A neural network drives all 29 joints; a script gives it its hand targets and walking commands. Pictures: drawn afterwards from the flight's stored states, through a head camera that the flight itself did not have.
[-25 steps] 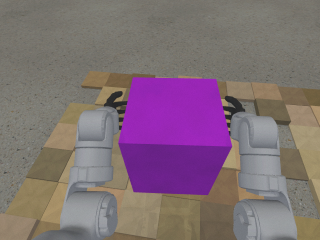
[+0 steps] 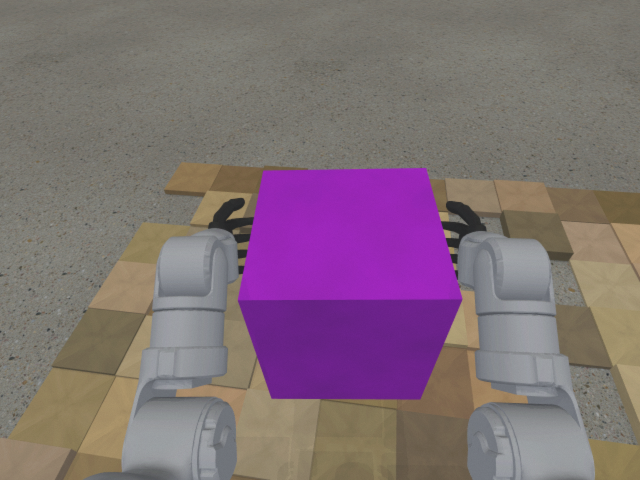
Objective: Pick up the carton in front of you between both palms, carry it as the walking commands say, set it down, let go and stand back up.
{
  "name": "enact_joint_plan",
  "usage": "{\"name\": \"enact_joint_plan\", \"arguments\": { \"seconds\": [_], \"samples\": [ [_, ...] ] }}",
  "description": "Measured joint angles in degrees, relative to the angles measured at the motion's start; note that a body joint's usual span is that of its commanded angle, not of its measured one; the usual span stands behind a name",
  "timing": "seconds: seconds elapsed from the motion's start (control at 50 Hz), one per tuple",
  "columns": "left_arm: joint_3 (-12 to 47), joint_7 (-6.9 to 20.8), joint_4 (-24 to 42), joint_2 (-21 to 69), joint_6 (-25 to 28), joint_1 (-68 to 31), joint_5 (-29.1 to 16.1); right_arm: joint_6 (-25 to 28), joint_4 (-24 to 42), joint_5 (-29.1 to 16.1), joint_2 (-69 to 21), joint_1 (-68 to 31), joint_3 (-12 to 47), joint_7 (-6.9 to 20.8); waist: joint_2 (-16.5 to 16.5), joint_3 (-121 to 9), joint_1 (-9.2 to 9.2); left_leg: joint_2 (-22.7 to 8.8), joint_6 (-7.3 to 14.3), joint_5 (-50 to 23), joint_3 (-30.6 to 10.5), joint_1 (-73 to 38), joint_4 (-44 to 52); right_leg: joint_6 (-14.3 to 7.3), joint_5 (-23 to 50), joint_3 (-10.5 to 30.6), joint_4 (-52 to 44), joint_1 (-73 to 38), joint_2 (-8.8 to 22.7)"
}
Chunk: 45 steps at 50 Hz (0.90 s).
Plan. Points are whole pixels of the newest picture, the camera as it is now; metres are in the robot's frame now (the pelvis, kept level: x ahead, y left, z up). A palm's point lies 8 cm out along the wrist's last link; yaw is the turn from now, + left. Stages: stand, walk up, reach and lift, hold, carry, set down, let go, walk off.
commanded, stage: carry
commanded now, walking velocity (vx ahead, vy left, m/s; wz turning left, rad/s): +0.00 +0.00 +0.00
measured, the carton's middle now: (344, 289) +0.35 +0.00 +0.05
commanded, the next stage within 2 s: none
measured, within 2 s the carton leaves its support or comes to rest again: neither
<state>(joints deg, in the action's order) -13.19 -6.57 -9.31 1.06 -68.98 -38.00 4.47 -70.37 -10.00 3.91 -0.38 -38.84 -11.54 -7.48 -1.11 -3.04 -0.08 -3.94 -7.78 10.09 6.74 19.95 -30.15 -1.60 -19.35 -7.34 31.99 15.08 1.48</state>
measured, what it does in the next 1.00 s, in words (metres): stands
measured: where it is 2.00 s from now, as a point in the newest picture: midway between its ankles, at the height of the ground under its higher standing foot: (347, 406)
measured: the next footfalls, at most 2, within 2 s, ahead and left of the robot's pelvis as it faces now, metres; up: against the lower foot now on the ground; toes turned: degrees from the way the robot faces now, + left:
right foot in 1.50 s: +0.37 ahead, -0.11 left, +0.00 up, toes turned -12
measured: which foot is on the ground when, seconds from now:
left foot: down 0.00-1.00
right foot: down 0.00-1.00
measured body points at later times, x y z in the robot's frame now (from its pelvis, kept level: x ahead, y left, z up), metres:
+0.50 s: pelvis -0.04 +0.00 +0.00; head -0.05 +0.00 +0.45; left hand +0.32 +0.15 +0.12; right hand +0.32 -0.15 +0.12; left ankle +0.03 +0.13 -0.73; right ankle -0.03 -0.09 -0.74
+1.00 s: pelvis +0.01 +0.02 +0.01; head -0.02 +0.03 +0.46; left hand +0.29 +0.17 +0.09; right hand +0.29 -0.13 +0.09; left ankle +0.04 +0.13 -0.71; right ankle -0.03 -0.08 -0.74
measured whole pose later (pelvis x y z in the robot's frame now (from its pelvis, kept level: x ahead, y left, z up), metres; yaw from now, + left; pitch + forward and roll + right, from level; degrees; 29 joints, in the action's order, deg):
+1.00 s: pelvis +0.01 +0.02 +0.01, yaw -1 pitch +0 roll +1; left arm -9.9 -5.0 11.3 8.6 -70.3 -13.8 7.8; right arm -70.9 10.2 7.4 -8.8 -14.6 -10.1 -5.4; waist 2.4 -5.3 1.2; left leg -4.8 -3.2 23.6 12.8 19.0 -35.3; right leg -0.9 -29.9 -10.8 13.3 3.0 3.1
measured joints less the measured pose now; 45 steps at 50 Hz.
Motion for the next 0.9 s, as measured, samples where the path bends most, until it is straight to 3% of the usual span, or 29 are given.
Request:
{"name": "enact_joint_plan", "arguments": {
  "seconds": [0.26, 0.48, 0.56, 0.58, 0.66, 0.74, 0.82, 0.84, 0.88, 0.9],
  "samples": [
    [0.65, 0.02, -4.29, -0.84, -0.16, -0.53, -0.33, 0.02, -4.46, -0.42, 0.67, -0.58, 0.48, 0.02, 0.06, -1.91, 0.05, -0.54, -0.24, -1.59, -0.08, 0.37, 0.58, -0.23, -0.07, -0.32, -1.01, 0.04, -0.53],
    [0.83, 0.03, -4.27, -1.17, -0.45, -1.06, -0.54, -0.24, -4.12, -0.44, 0.71, -0.82, 0.49, 0.03, 0.29, -1.05, 0.17, -0.44, 0.46, -2.95, 0.42, 1.71, 0.98, -0.16, -2.95, -0.07, -1.72, 1.01, -0.42],
    [0.58, 0.03, -3.59, -0.93, -0.8, -0.39, -0.46, -0.47, -3.22, -0.27, 0.29, 0.2, 0.66, 0.03, 1.48, -1.63, 0.21, 0.54, 1.26, 7.03, 1.38, 1.57, 0.89, -0.08, -13.17, 0.65, -5.49, -0.91, 0.16],
    [0.56, 0.03, -3.38, -0.63, -0.75, 0.05, -0.32, -0.54, -2.89, -0.28, 0.25, 0.69, 0.66, 0.03, 1.24, -1.45, 0.21, 0.46, 1.56, 8.86, 1.42, 1.23, 1.0, 0.01, -12.64, 0.53, -6.56, -1.48, 0.06],
    [0.6, 0.11, -0.37, 1.27, -1.34, 3.71, 0.92, -1.05, -0.01, -0.05, -0.77, 4.48, 0.37, 0.15, 1.07, -1.42, -0.48, -0.3, 3.47, 10.18, 4.04, -1.86, 1.8, 0.33, -11.01, 0.12, -8.56, -3.96, 0.11],
    [0.45, 0.86, 4.78, 2.51, -1.92, 8.47, 2.19, -0.79, 3.65, 1.27, -3.03, 8.49, 0.7, 0.5, 2.34, -1.68, -1.29, 0.67, 1.16, 15.6, 5.88, -4.78, 2.71, 1.42, -12.8, 0.64, -4.22, -3.51, 1.98],
    [0.61, 1.39, 8.93, 3.87, -2.23, 13.36, 2.55, -0.97, 8.69, 2.27, -5.07, 14.41, 1.62, 0.57, 1.56, -1.96, -1.2, 1.17, 2.3, 15.58, 6.09, -7.11, 5.88, 0.92, -6.73, -2.33, -2.36, -2.77, 2.95],
    [0.85, 1.41, 9.99, 4.32, -2.37, 14.03, 2.62, -1.24, 10.57, 2.32, -5.32, 15.78, 1.65, 0.59, 1.57, -1.78, -0.93, 1.22, 2.06, 15.68, 5.83, -7.3, 5.81, 0.55, -7.42, -3.27, -5.09, -4.45, 2.91],
    [1.35, 1.42, 12.28, 5.63, -1.87, 15.37, 3.0, -1.23, 14.19, 2.17, -5.36, 18.12, 1.6, 0.84, 1.51, -1.93, 0.16, -0.03, 1.84, 18.3, 5.79, -4.69, -0.15, 0.88, -16.86, -4.21, -9.21, -7.29, 2.11],
    [1.64, 1.42, 13.47, 6.37, -1.43, 16.61, 3.3, -1.03, 15.47, 2.11, -5.52, 19.26, 1.44, 1.04, 1.27, -1.95, 0.74, -0.86, 2.31, 18.22, 5.17, -2.83, -4.2, 0.49, -16.89, -4.35, -10.41, -7.76, 1.37]
  ]
}}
